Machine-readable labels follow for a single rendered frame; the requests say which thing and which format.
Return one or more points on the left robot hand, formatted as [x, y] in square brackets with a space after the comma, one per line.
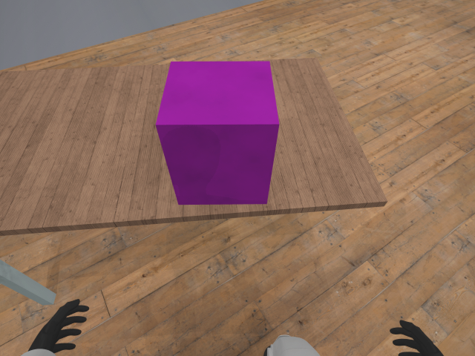
[51, 332]

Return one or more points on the table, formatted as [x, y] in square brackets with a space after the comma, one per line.
[79, 149]

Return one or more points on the right robot hand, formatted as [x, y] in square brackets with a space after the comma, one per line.
[420, 340]

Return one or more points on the carton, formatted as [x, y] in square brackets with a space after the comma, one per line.
[218, 127]

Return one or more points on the right robot thigh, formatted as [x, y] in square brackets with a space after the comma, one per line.
[291, 346]

